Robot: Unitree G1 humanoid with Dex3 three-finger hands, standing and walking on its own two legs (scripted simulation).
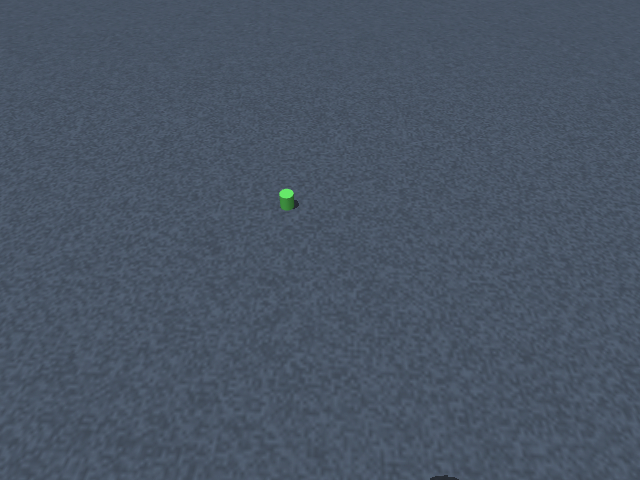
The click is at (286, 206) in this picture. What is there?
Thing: low tin
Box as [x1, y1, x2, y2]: [279, 189, 293, 210]
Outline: 283,189 279,192 280,206 281,208 287,210 293,207 293,192 289,189
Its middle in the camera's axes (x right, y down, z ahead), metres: -0.16 -0.20 +1.78
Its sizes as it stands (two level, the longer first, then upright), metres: 0.065 0.065 0.076
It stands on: the floor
